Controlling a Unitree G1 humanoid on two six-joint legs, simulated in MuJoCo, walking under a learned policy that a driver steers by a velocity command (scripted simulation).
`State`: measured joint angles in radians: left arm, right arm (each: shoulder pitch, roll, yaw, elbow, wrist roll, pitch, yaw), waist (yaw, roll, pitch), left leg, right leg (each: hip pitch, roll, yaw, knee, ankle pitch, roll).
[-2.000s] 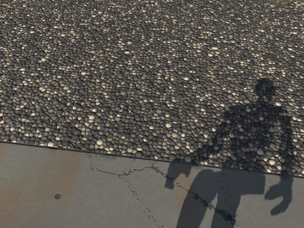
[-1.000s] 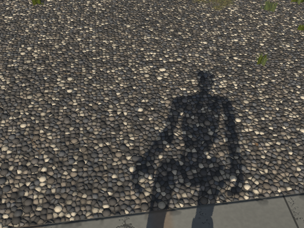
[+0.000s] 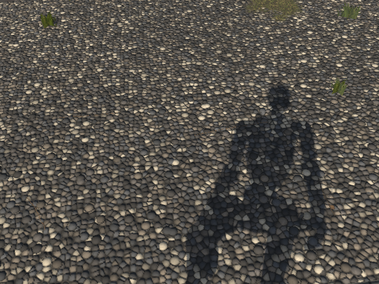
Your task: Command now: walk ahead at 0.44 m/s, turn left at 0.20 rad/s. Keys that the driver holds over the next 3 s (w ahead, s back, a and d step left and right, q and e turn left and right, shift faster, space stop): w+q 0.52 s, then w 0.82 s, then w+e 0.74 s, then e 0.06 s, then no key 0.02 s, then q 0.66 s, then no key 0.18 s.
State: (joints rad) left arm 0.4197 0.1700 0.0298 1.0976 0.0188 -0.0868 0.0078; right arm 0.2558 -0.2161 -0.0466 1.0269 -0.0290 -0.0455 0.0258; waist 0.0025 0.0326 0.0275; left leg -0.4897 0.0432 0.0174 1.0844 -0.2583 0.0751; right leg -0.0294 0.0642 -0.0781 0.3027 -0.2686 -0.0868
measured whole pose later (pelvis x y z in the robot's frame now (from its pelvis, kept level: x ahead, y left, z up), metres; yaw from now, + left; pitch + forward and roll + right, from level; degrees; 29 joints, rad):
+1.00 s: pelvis +0.57 +0.07 +0.00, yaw +22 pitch +0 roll -1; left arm 0.24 0.24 0.04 0.89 0.02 -0.08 -0.01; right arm 0.32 -0.25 -0.05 0.93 -0.03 -0.06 0.01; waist -0.02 0.03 0.05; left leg -0.40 -0.02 -0.04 1.15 -0.32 0.08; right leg -0.25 0.07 -0.07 0.41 -0.17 -0.09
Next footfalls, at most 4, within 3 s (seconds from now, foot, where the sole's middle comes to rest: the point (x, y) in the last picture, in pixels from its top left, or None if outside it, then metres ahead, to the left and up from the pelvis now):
0.28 left None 0.30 0.07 -0.78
0.84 right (199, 242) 0.67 0.03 -0.78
1.38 left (131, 198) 0.86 0.31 -0.78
1.94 right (159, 142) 1.17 0.21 -0.78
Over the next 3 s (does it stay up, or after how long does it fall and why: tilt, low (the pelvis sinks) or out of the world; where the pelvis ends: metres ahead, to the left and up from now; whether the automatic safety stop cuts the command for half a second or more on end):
stays up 1.30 0.23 -0.01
